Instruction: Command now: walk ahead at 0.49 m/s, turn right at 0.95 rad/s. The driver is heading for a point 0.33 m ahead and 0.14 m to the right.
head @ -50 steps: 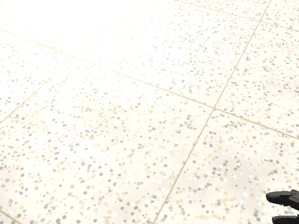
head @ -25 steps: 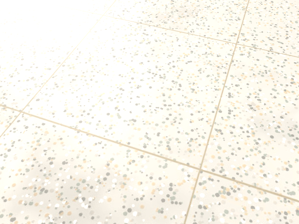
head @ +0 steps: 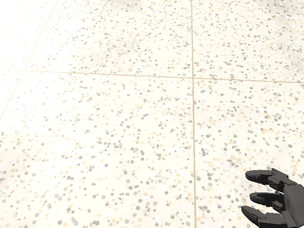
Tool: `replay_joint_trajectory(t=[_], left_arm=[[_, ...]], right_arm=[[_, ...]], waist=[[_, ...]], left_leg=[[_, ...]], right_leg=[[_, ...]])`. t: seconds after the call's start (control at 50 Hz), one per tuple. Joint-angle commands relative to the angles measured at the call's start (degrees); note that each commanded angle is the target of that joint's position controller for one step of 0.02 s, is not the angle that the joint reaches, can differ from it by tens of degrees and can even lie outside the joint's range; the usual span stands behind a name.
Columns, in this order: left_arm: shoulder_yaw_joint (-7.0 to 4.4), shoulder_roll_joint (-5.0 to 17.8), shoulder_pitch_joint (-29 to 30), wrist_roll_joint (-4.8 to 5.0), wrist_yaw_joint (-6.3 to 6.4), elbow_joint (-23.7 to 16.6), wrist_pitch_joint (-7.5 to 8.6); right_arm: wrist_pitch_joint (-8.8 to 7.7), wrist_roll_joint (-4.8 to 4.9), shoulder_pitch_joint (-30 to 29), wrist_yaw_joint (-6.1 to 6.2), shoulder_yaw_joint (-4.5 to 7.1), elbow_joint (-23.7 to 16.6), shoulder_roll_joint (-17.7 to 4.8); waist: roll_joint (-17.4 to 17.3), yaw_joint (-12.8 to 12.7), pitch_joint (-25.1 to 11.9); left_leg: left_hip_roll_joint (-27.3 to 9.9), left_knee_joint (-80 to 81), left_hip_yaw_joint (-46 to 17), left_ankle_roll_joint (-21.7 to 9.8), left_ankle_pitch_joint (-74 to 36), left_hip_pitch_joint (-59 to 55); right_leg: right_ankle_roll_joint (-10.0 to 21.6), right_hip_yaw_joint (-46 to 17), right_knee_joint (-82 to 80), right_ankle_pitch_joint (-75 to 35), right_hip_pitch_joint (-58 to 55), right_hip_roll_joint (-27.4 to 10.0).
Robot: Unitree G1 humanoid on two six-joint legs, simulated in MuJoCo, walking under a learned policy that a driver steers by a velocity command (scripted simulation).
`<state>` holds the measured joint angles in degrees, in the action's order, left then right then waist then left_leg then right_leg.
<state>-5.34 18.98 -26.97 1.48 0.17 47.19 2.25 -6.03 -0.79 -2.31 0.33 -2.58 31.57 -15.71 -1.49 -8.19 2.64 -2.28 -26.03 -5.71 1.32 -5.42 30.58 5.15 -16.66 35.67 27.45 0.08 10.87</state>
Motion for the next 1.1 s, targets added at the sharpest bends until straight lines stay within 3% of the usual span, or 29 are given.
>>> replay_joint_trajectory(t=[0.02,0.04,0.06,0.08,0.1,0.16,0.2,0.24,0.3,0.36,0.4,0.42,0.44,0.46,0.48,0.5,0.52,0.58,0.62,0.68,0.74,0.76,0.78,0.8,0.82,0.86,0.9,0.98,1.1], left_arm=[[2.09,-2.61,-2.49,-1.03,0.74,-8.12,0.32],[1.48,3.57,-5.48,0.84,0.45,-9.76,0.08],[0.6,6.89,1.24,1.69,0.75,-10.67,-0.81],[-0.09,7.93,6.13,1.51,1.19,-11.35,-2.09],[-0.61,7.98,7.97,0.87,1.47,-11.96,-3.16],[0.58,1.59,9.94,0.69,1.19,-15.31,-4.81],[0.61,1.41,12.04,0.1,0.92,-16.31,-4.74],[0.48,1.78,12.21,-0.02,-0.16,-15.59,-4.73],[-0.44,3.81,15.3,-0.13,-1.73,-15.73,-5.53],[-1.73,5.8,18.15,-0.24,-2.63,-17.21,-6.09],[-3.48,8.05,10.81,-1.11,-1.66,-15.27,-5.37],[-5.01,15.07,8.18,-1.38,-0.24,-15.91,-4.89],[-4.25,17.24,12.9,-3.4,-0.24,-19.3,-3.92],[-2.99,12.64,13.29,-2.83,-0.98,-19.82,-2.99],[-2.23,10.88,14.78,-2.1,-1.0,-18.85,-2.24],[-1.71,8.98,16.85,-1.22,-0.69,-18.27,-2.19],[-1.2,7.81,19.45,-1.0,-0.14,-18.23,-2.49],[-0.73,7.03,22.11,-2.6,0.87,-18.32,-2.73],[-0.67,6.4,21.93,-2.33,1.18,-17.54,-2.81],[-0.26,5.34,20.77,-2.39,1.26,-16.12,-3.29],[1.03,2.29,21.77,-1.8,0.81,-14.65,-3.33],[1.73,-0.04,19.2,-2.01,0.72,-13.33,-3.11],[2.12,-1.92,15.78,-2.82,0.7,-12.91,-2.95],[1.55,-0.38,16.28,-2.39,0.8,-13.71,-2.83],[0.89,2.05,17.78,-2.46,1.04,-12.69,-2.94],[0.92,0.46,20.37,-3.06,1.28,-11.58,-3.45],[1.04,-0.21,19.63,-3.1,1.13,-10.82,-3.86],[0.83,-0.32,19.27,-2.57,1.12,-8.6,-3.0],[0.59,-0.41,17.69,-2.15,1.56,-5.32,-2.29]], right_arm=[[-0.66,-0.99,26.73,1.09,5.89,1.35,-13.8],[0.48,-0.96,23.73,0.86,7.22,1.76,-14.75],[1.45,-0.82,18.25,1.62,6.87,-0.27,-10.1],[2.21,-0.6,14.04,1.9,5.87,-0.29,-6.11],[2.55,-0.28,11.58,1.91,5.34,-0.12,-4.58],[2.08,0.32,6.65,1.53,6.49,3.0,-5.6],[1.72,0.16,5.58,1.58,7.86,4.52,-8.26],[1.94,0.79,3.31,1.78,8.52,5.09,-9.55],[2.37,2.23,2.33,1.16,9.15,6.12,-10.73],[2.99,3.43,3.95,0.48,9.95,7.1,-12.03],[3.42,3.74,6.35,-0.03,9.66,8.36,-10.5],[3.54,1.23,9.13,-0.32,8.64,7.11,-7.64],[3.72,0.31,11.56,-0.36,7.75,5.33,-7.15],[4.2,1.74,7.9,-0.44,8.62,6.68,-10.86],[4.64,2.5,6.24,-0.15,8.47,6.28,-10.34],[5.15,1.67,6.55,0.63,8.27,7.4,-9.12],[5.71,0.99,6.93,1.18,8.37,7.74,-9.47],[6.57,1.01,10.35,1.01,7.77,9.29,-7.26],[6.6,0.93,10.1,0.95,6.73,9.5,-4.91],[6.75,1.15,9.56,0.48,6.41,9.52,-4.93],[6.54,0.33,12.16,-0.41,6.08,10.74,-3.44],[6.37,-0.95,12.59,-0.66,5.91,10.72,-3.87],[6.08,-2.06,11.75,-0.41,6.48,9.57,-8.39],[5.92,-2.3,7.73,-0.48,6.33,9.44,-8.51],[5.41,-1.96,2.55,-0.41,5.7,7.83,-6.11],[4.58,-0.84,4.86,-0.24,5.52,9.31,-5.14],[4.15,-0.43,7.61,0.0,5.29,10.58,-4.84],[4.29,-0.36,10.26,0.38,4.98,11.44,-3.86],[4.33,0.1,11.27,0.23,4.91,12.87,-2.93]], waist=[[-16.58,11.83,-32.08],[-19.41,10.19,-35.79],[-13.54,11.33,-28.79],[-7.03,10.92,-18.68],[-3.26,9.41,-12.81],[-5.83,5.86,-2.87],[-4.92,6.05,-4.83],[-4.35,5.63,-7.6],[-3.83,6.21,-7.0],[-3.11,6.59,-5.64],[2.07,2.77,-8.13],[18.01,3.56,-9.2],[22.56,6.97,-19.84],[10.14,3.36,-21.52],[7.93,4.67,-17.19],[3.77,6.15,-13.61],[4.97,7.52,-11.69],[7.02,9.65,-12.16],[7.32,8.86,-12.67],[9.29,7.42,-12.61],[8.98,9.8,-10.21],[6.49,9.34,-8.79],[-4.47,5.85,-7.81],[-13.01,4.49,-5.45],[-10.77,4.38,-2.89],[-7.84,5.96,-2.99],[-6.64,6.5,-2.54],[-1.11,8.1,-2.29],[2.34,8.71,-5.2]], left_leg=[[-25.96,-9.64,-26.59,-11.17,-41.4,-62.43],[-30.48,-5.07,-36.54,-17.42,-24.96,-60.98],[-24.99,-1.54,-28.62,-16.54,-11.75,-53.76],[-20.91,0.33,-18.51,-14.13,-10.5,-43.69],[-18.13,2.18,-12.61,-13.32,-12.1,-35.15],[-15.16,9.63,-0.09,-11.96,-11.01,-18.15],[-15.91,10.55,4.04,-12.86,-14.09,-18.51],[-15.17,9.52,9.39,-11.83,-13.01,-19.38],[-14.48,7.11,14.59,-9.83,-8.83,-20.3],[-15.27,1.38,16.05,-7.85,-9.95,-22.73],[-11.26,-14.3,18.85,-4.31,-10.98,-19.23],[-5.11,-33.61,20.41,0.48,22.86,-4.42],[3.01,-50.8,10.01,2.9,47.18,8.16],[0.67,-52.53,2.97,2.1,43.58,8.27],[-0.83,-50.09,2.82,0.85,39.87,8.64],[-2.45,-45.44,2.82,0.83,36.37,7.95],[-2.95,-41.5,3.04,1.12,33.86,5.04],[-1.03,-34.68,5.34,2.27,30.04,-3.53],[-0.81,-27.03,5.33,2.56,28.54,-6.54],[-0.29,-20.0,5.59,2.27,25.69,-10.23],[1.34,-4.9,8.11,-0.05,16.32,-19.52],[-0.72,0.01,5.21,-1.48,12.82,-21.97],[-10.29,3.78,-5.53,-5.0,6.71,-21.6],[-16.29,9.1,-11.88,-12.01,14.25,-10.51],[-13.21,10.11,-9.72,-11.22,22.17,-5.79],[-7.36,7.92,-3.63,-5.69,27.84,-7.38],[-6.14,7.82,-2.03,-4.17,29.53,-7.88],[-3.93,5.48,0.64,-3.87,26.54,-11.89],[-2.22,2.34,3.24,-4.09,16.41,-16.02]], right_leg=[[-6.76,2.81,43.01,16.52,34.39,0.36],[-8.59,3.5,54.13,9.71,39.67,-5.99],[-9.66,7.1,53.74,4.01,42.65,-9.7],[-10.47,10.76,51.84,0.28,44.14,-11.6],[-10.87,11.64,51.22,-0.75,43.04,-13.27],[-10.17,13.7,36.32,-1.28,37.07,-17.28],[-9.56,14.28,27.31,-8.31,34.57,-18.1],[-7.79,15.2,18.46,-17.71,29.22,-18.0],[-5.33,18.33,9.61,-22.65,23.99,-16.34],[-2.51,21.2,3.0,-18.7,20.95,-13.94],[1.44,21.99,-6.5,-25.58,8.37,-9.28],[7.13,3.25,-9.24,-59.26,-2.94,-21.92],[21.42,-19.46,-11.94,-56.49,-9.66,-35.05],[18.94,-14.79,-14.15,-49.11,-6.15,-33.55],[15.26,-8.93,-13.8,-43.3,-1.94,-30.94],[11.45,-4.49,-13.62,-37.93,2.51,-27.66],[9.66,-1.53,-14.05,-35.75,7.64,-25.81],[9.34,3.65,-14.69,-38.71,14.87,-22.66],[9.14,4.78,-13.92,-37.26,15.2,-22.05],[9.05,3.06,-13.47,-29.11,16.06,-22.81],[4.92,3.72,-11.09,-16.87,21.24,-20.19],[1.2,5.19,-8.77,-11.07,23.3,-17.05],[-3.01,10.12,0.08,-2.97,25.53,-11.02],[-5.1,13.23,-0.01,-1.56,21.42,-9.7],[-5.67,12.93,0.0,-6.5,15.76,-11.21],[-5.54,13.42,-4.26,-14.94,12.66,-11.01],[-5.27,11.78,-6.41,-17.25,11.21,-11.98],[-4.85,10.97,-7.82,-18.52,13.36,-12.35],[-4.94,10.15,-7.81,-26.11,11.49,-13.22]])
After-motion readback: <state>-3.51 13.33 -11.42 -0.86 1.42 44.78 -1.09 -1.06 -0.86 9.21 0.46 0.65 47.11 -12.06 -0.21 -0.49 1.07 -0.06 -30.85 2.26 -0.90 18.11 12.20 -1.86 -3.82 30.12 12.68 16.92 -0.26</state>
